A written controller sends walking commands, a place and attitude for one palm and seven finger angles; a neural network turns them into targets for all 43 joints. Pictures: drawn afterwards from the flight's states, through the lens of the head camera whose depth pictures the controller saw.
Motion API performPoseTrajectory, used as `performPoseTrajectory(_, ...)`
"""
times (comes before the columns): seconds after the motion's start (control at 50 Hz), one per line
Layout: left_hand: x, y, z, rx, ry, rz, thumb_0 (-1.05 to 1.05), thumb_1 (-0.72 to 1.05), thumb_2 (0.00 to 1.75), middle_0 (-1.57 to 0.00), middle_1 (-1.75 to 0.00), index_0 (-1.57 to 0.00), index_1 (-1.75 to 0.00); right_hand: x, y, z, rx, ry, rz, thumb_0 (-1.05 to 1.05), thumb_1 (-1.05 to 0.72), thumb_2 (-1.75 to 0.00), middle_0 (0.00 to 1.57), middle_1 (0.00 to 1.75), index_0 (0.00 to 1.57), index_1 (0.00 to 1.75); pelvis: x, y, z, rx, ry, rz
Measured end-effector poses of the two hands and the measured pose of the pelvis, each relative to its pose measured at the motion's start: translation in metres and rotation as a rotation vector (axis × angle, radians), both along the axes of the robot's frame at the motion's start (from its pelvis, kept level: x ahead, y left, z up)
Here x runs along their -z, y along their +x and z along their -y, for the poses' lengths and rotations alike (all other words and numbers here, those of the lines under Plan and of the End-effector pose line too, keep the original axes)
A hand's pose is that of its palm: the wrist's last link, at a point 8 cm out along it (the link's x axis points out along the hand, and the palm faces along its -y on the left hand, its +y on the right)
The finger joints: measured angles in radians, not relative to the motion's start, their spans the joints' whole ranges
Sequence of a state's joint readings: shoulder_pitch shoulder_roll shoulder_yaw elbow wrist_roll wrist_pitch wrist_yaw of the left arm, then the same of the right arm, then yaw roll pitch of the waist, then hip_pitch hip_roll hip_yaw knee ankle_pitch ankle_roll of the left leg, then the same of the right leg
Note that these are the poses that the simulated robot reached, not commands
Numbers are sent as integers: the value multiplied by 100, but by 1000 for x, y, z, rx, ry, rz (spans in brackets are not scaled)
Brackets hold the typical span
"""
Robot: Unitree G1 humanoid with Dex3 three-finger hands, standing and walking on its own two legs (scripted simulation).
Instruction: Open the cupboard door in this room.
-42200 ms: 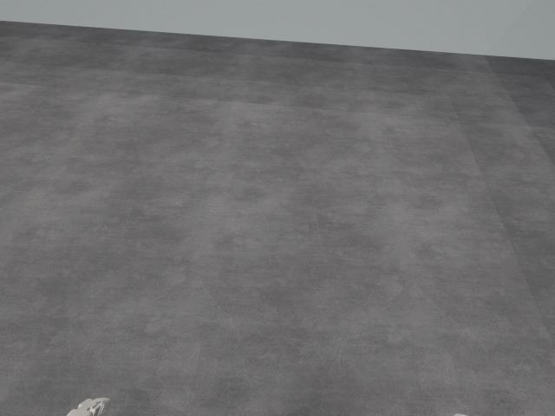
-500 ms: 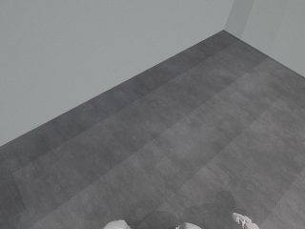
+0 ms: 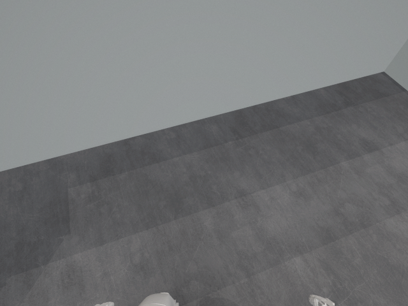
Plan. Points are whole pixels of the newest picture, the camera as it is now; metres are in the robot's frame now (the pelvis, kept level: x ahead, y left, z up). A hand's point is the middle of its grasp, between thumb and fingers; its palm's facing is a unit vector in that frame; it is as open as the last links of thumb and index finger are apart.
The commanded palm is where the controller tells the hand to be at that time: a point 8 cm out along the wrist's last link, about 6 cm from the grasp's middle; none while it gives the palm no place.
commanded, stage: turn to face it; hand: left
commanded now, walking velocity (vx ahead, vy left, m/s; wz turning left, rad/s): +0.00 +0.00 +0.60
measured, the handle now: out of the picture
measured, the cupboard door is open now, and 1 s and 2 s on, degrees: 51 51 51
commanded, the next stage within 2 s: take the last steps up to it in 1.92 s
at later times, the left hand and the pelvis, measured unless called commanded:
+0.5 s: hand out of the picture +0.07 +0.19 -0.15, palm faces +0.27 -0.91 -0.31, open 7.4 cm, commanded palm none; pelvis +0.02 -0.04 +0.00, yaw +17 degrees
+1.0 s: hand out of the picture -0.02 +0.19 -0.16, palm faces +0.59 -0.76 -0.27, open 7.4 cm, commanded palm none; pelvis +0.04 -0.04 +0.00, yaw +35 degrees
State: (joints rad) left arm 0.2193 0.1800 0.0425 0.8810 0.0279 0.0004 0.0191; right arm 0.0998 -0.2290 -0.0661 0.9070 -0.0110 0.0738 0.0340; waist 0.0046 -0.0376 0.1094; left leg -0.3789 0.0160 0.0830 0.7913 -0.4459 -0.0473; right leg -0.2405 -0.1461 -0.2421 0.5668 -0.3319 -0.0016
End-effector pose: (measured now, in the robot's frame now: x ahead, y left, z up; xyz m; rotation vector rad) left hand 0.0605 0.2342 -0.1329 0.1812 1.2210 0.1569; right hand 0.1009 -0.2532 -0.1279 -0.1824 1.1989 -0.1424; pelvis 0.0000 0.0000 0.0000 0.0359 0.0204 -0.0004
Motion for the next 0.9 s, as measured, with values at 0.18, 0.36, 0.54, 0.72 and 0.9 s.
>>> performPoseTrajectory(0.18,16,-24,-37,-139,13,-62,0,91,89,-20,-30,-20,-30,-3,27,-24,-130,-47,27,1,-91,-90,20,30,20,30,7,5,-8,-109,-32,-10)
performPoseTrajectory(0.36,-12,3,-29,-187,71,53,0,91,89,-20,-30,-20,-30,9,20,-4,-179,-18,-76,1,-91,-90,20,30,21,30,1,13,17,-204,-40,-16)
performPoseTrajectory(0.54,-21,-19,14,-269,89,60,0,91,89,-20,-30,-20,-30,19,61,22,-250,-2,-89,1,-91,-90,20,30,20,30,1,23,44,-321,-2,4)
performPoseTrajectory(0.72,1,-81,37,-449,3,-15,0,90,89,-20,-30,-20,-30,2,127,-20,-447,-17,-18,1,-91,-90,20,30,20,30,1,29,41,-456,5,8)
performPoseTrajectory(0.9,16,-131,15,-604,6,-92,1,91,89,-20,-30,-20,-30,-7,160,-67,-602,-45,84,1,-91,-90,20,30,20,30,9,28,31,-559,-29,8)
